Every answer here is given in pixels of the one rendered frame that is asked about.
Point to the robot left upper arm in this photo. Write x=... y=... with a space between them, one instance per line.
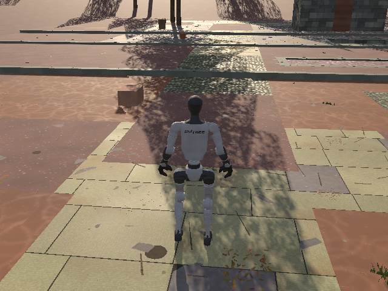
x=175 y=127

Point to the robot head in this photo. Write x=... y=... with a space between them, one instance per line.
x=194 y=105

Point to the robot right forearm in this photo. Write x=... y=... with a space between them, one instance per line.
x=225 y=158

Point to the robot right thigh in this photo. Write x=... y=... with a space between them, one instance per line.
x=208 y=177

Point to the robot right upper arm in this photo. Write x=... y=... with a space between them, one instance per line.
x=216 y=138

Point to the robot right hand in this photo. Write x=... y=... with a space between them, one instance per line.
x=224 y=169

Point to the robot left hand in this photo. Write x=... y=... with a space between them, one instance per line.
x=167 y=167

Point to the robot left forearm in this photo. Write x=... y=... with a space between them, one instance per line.
x=165 y=158

